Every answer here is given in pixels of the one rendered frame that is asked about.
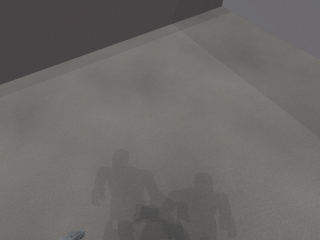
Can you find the robot left hand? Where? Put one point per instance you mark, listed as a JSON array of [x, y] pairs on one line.
[[74, 235]]

